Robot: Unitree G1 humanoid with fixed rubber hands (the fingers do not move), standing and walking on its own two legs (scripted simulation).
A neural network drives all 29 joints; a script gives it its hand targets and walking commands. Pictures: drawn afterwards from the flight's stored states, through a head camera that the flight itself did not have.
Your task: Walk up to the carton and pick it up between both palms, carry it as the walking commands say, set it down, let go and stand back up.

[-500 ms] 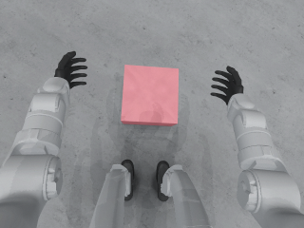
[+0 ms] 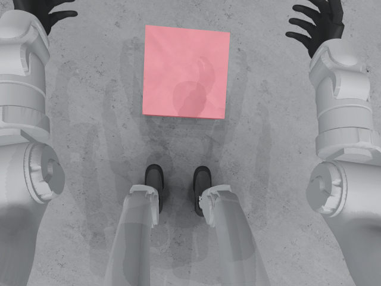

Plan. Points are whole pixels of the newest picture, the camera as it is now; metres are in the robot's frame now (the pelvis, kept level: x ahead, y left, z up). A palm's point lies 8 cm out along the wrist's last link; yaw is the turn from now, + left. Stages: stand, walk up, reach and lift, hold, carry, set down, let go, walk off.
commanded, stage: reach and lift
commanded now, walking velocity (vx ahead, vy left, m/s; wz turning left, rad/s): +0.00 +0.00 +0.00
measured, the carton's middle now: (184, 77) +0.55 -0.01 -0.57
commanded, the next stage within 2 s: none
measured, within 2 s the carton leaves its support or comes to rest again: neither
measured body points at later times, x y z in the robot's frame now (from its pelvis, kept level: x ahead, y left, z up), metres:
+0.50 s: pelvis -0.02 +0.00 -0.13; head +0.34 +0.01 +0.14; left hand +0.56 +0.24 -0.26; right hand +0.54 -0.22 -0.26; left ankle +0.08 +0.10 -0.61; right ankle +0.07 -0.10 -0.61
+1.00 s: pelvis -0.05 +0.01 -0.24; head +0.33 +0.02 +0.00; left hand +0.56 +0.24 -0.38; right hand +0.53 -0.21 -0.39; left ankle +0.08 +0.10 -0.61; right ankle +0.07 -0.10 -0.61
